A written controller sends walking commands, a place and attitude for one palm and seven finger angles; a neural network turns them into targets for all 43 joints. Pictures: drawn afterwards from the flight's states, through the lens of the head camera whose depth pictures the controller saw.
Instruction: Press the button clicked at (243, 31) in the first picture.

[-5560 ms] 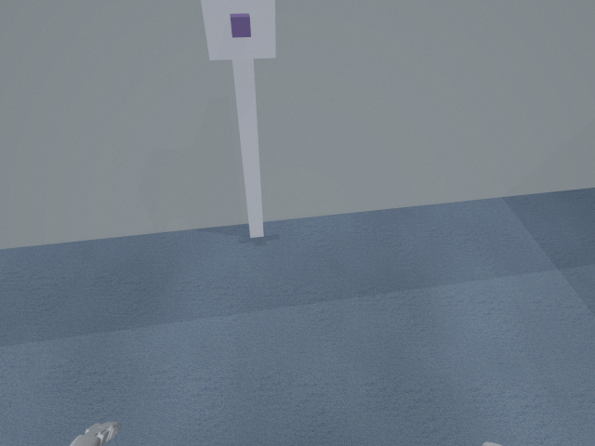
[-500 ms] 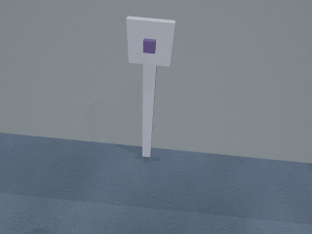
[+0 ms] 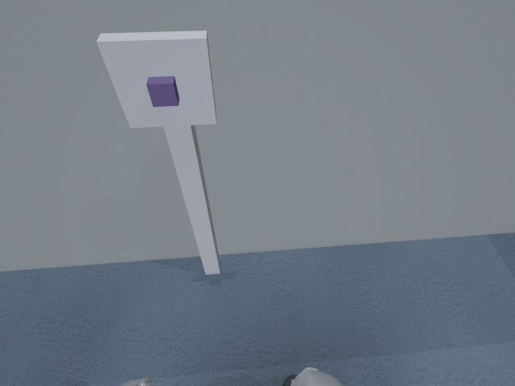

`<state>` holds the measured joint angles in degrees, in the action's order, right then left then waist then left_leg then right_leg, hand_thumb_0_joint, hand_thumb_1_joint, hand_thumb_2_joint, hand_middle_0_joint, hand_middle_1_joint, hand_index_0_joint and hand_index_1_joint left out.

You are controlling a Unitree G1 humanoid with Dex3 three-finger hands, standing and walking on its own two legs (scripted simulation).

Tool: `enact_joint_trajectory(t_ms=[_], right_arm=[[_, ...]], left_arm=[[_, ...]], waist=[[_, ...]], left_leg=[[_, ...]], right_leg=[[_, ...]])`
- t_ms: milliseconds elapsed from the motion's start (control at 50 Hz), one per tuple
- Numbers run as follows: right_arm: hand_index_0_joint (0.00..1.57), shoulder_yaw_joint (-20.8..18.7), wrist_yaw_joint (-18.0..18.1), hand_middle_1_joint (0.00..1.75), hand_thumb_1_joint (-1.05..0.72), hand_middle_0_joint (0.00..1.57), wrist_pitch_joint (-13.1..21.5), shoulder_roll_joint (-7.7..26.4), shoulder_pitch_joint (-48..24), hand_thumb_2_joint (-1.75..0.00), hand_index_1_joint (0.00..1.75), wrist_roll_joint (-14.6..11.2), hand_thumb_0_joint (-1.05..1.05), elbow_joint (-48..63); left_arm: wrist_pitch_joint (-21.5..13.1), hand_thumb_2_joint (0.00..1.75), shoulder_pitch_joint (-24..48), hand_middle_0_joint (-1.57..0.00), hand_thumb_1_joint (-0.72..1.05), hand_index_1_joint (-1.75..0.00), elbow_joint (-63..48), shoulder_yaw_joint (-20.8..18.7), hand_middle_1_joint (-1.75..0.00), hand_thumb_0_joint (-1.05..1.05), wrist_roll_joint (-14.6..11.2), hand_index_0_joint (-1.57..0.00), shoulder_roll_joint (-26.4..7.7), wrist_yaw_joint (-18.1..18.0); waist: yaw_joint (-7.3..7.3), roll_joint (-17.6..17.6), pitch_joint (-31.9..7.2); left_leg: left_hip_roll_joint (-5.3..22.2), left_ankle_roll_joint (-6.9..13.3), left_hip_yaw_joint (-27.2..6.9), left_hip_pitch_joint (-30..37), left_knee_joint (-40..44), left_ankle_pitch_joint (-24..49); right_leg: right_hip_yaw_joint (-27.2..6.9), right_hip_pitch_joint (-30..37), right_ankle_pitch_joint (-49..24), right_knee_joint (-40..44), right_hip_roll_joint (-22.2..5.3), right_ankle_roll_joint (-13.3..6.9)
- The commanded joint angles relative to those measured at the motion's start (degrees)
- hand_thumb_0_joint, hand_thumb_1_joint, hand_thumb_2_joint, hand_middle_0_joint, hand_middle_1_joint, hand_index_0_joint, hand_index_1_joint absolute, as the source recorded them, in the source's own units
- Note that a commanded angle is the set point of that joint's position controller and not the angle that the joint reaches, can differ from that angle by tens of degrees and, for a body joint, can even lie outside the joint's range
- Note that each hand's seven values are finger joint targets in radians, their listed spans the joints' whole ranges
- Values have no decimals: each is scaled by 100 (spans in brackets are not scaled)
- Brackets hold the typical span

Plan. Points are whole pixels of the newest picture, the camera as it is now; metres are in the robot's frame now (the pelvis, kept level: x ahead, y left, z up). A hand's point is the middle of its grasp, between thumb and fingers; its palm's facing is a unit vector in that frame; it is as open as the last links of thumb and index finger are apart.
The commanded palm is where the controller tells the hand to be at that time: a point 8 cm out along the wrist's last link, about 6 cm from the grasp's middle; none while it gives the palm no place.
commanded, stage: take the last steps up to it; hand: left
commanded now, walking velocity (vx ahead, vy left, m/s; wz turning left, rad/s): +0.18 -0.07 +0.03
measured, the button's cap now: (163, 90) +0.59 +0.17 +0.14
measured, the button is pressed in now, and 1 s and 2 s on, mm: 0 0 0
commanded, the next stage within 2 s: come to a stop and stand still in 0.08 s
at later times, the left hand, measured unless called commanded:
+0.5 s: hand out of the picture +0.12 +0.15 -0.17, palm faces +0.10 -0.98 -0.16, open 7.3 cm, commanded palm none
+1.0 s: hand out of the picture +0.10 +0.12 -0.16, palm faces +0.05 -0.97 -0.22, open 7.4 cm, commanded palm none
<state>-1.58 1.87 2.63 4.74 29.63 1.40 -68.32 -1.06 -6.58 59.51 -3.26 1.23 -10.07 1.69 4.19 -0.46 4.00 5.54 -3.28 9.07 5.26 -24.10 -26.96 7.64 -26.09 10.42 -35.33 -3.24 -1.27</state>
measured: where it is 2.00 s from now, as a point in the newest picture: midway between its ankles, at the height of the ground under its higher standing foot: outside the picture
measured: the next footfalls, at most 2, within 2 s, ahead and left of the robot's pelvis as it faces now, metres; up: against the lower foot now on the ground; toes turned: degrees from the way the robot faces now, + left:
right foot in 0.02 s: +0.15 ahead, -0.12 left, +0.00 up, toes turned -8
left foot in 0.38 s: +0.19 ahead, +0.10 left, +0.00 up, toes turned +6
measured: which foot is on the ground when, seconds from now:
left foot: down 0.00-0.02, up 0.04-0.36, down 0.38-0.72, up 0.74-0.92, down 0.94-1.00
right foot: up 0.00-0.00, down 0.02-0.48, up 0.50-0.70, down 0.72-1.00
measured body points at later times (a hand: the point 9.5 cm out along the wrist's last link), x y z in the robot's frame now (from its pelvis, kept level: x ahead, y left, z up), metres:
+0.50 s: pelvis +0.11 -0.01 +0.01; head +0.12 +0.00 +0.46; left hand +0.11 +0.21 -0.16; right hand +0.20 -0.23 -0.13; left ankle +0.15 +0.10 -0.72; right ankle +0.11 -0.11 -0.72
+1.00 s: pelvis +0.05 -0.06 +0.00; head +0.03 -0.06 +0.45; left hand +0.10 +0.17 -0.14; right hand +0.09 -0.29 -0.15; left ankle +0.09 +0.04 -0.72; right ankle +0.06 -0.15 -0.72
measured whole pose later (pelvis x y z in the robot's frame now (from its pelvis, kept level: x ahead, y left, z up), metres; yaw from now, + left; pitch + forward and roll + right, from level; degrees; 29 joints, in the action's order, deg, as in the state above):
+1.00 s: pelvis +0.05 -0.06 +0.00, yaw +1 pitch -3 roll +0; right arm -1.9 0.3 -1.7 9.4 15.9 0.9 -55.8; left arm 0.8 -15.8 54.6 -1.0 1.3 -9.7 -2.4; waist 0.8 0.0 0.1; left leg 0.7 1.8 4.3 -17.4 -35.3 -14.7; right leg 5.6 -14.6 19.1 -36.2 0.1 -2.4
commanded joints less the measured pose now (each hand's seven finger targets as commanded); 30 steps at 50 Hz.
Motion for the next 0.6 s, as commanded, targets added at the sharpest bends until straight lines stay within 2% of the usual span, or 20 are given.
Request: enact_joint_trajectory(t_ms=[0, 20, 40, 60, 80, 120, 160, 200, 240, 280, 320, 340, 360, 380, 400, 420, 440, 480, 540, 580], right_arm=[[20, -147, -38, 30, -90, 20, 92, 643, 233, -90, 30, -133, 0, 493], [20, -153, -12, 30, -90, 20, 16, 773, -109, -90, 30, -172, 0, 635], [20, -184, -35, 30, -90, 20, -13, 604, -308, -90, 30, -158, 0, 576], [20, -181, -64, 30, -90, 20, -37, 574, -572, -90, 30, -109, 0, 641], [20, -178, -77, 30, -90, 20, -93, 559, -624, -90, 30, -53, 0, 663], [20, -165, -100, 30, -90, 20, -200, 387, -358, -90, 30, 2, 0, 586], [20, -136, -106, 30, -90, 20, -271, 332, -280, -90, 30, 12, 0, 585], [20, -72, -80, 30, -90, 20, -308, 285, -420, -90, 30, -7, 0, 627], [20, -10, -73, 30, -90, 20, -283, 260, -584, -90, 30, -48, 0, 654], [20, 2, -65, 30, -90, 20, -272, 379, -905, -90, 30, -93, 0, 723], [20, -49, -49, 30, -90, 20, -271, 523, -983, -90, 30, -108, 0, 766], [20, -75, -41, 30, -90, 20, -266, 629, -986, -90, 30, -104, 0, 762], [20, -111, -28, 30, -90, 20, -231, 829, -1002, -90, 30, -92, 0, 819], [20, -143, 0, 30, -90, 20, -210, 1052, -1144, -90, 30, -65, 0, 925], [20, -167, 26, 30, -90, 20, -247, 1201, -1354, -90, 30, -49, 0, 998], [20, -169, 48, 30, -90, 20, -251, 1240, -1581, -90, 30, -65, 0, 1033], [20, -166, 64, 30, -90, 20, -264, 1209, -1656, -90, 30, -64, 0, 1069], [20, -214, 92, 30, -90, 20, -282, 1289, -1733, -90, 30, -35, 0, 1145], [20, -293, 88, 30, -90, 20, -327, 1394, -1990, -90, 30, -4, 0, 1278], [20, -357, 68, 30, -90, 20, -354, 1449, -1985, -90, 30, 8, 0, 1297]], left_arm=[[-261, 90, -2635, -20, 90, -30, 493, -359, -30, 0, -21, -20, -1508, -185], [-216, 90, -2345, -20, 90, -30, 387, -319, -30, 0, -108, -20, -1453, -243], [-190, 90, -1737, -20, 90, -30, 296, -270, -30, 0, -83, -20, -1220, -257], [-180, 90, -1304, -20, 90, -30, 156, -197, -30, 0, -80, -20, -980, -270], [-186, 90, -914, -20, 90, -30, 54, -115, -30, 0, -71, -20, -746, -290], [-235, 90, -605, -20, 90, -30, -6, -1, -30, 0, -25, -20, -438, -313], [-252, 90, -608, -20, 90, -30, 14, 64, -30, 0, -15, -20, -307, -310], [-227, 90, -610, -20, 90, -30, -37, 99, -30, 0, -6, -20, -217, -323], [-214, 90, -667, -20, 90, -30, 6, 106, -30, 0, 1, -20, -321, -332], [-153, 90, -766, -20, 90, -30, 29, 75, -30, 0, -5, -20, -501, -353], [-83, 90, -786, -20, 90, -30, 22, 34, -30, 0, -32, -20, -587, -384], [-38, 90, -803, -20, 90, -30, 38, 23, -30, 0, -57, -20, -587, -393], [15, 90, -929, -20, 90, -30, 5, 18, -30, 0, -68, -20, -501, -393], [61, 90, -1084, -20, 90, -30, -43, 28, -30, 0, -82, -20, -388, -406], [106, 90, -1194, -20, 90, -30, -40, 46, -30, 0, -68, -20, -310, -428], [155, 90, -1269, -20, 90, -30, -17, 69, -30, 0, -70, -20, -293, -426], [185, 90, -1262, -20, 90, -30, -16, 61, -30, 0, -76, -20, -349, -420], [243, 90, -1229, -20, 90, -30, -62, 11, -30, 0, -65, -20, -384, -395], [266, 90, -1297, -20, 90, -30, -109, -20, -30, 0, -37, -20, -306, -391], [250, 90, -1287, -20, 90, -30, -162, -26, -30, 0, -29, -20, -230, -389]], waist=[[-1084, 1700, -1792], [-1061, 1106, -1457], [-883, 776, -937], [-777, 552, -427], [-549, 312, -124], [-231, 282, -60], [-112, 515, -88], [-138, 598, -74], [-209, 414, -261], [-337, 408, -391], [-330, 452, -490], [-290, 348, -444], [-334, -6, -493], [-431, -454, -493], [-506, -539, -357], [-551, -1157, -370], [-530, -1297, -385], [-475, -1182, -427], [-475, -863, -718], [-422, -695, -940]], left_leg=[[-408, 262, -179, -3275, -4576, -663], [-232, 414, -844, -3395, -5222, -756], [17, 427, -854, -3479, -5460, -302], [189, 416, -887, -3620, -5425, 56], [318, 408, -926, -3464, -5186, 339], [334, 330, -822, -2962, -4535, 648], [275, 228, -665, -2753, -3866, 757], [212, 133, -636, -2563, -3080, 801], [113, 92, -609, -2417, -2275, 934], [-11, 82, -584, -2238, -1579, 1043], [-72, 74, -580, -1903, -785, 1604], [-53, 93, -600, -1554, -322, 2248], [224, 225, -877, -1289, -169, 3402], [720, 500, -1251, -1302, -118, 4617], [943, 704, -1301, -1505, -52, 4752], [1060, 886, -1468, -1627, 136, 4992], [1191, 1073, -1634, -1652, 351, 5130], [1390, 1362, -1791, -1670, 547, 4984], [1424, 1523, -1674, -1288, 253, 5066], [1358, 1474, -1550, -1074, 126, 5081]], right_leg=[[-3082, 4145, -1842, 1278, -2187, -1077], [-3136, 3480, -1617, 1697, -2313, -1345], [-2769, 2702, -438, 1926, -2141, -1304], [-2541, 1951, 162, 2094, -1979, -1176], [-2042, 1263, 425, 2221, -1785, -1032], [-1222, 583, 133, 2401, -1427, -785], [-779, 359, -364, 2404, -1202, -723], [-721, 343, -1109, 2315, -1150, -779], [-701, 712, -1933, 2054, -1124, -822], [-760, 1080, -2334, 1750, -1124, -836], [-748, 1260, -2373, 1319, -1076, -712], [-702, 1104, -2100, 1099, -1009, -549], [-613, 956, -1671, 806, -737, -307], [-441, 935, -1112, 623, -442, -59], [-361, 1002, -480, 568, -248, 72], [-265, 1088, -27, 236, -152, 162], [-246, 1120, 850, -212, -73, 194], [-534, 798, 1962, -1159, 12, 180], [-698, 413, 2084, -1659, 55, 201], [-633, 424, 1958, -1453, 85, 234]])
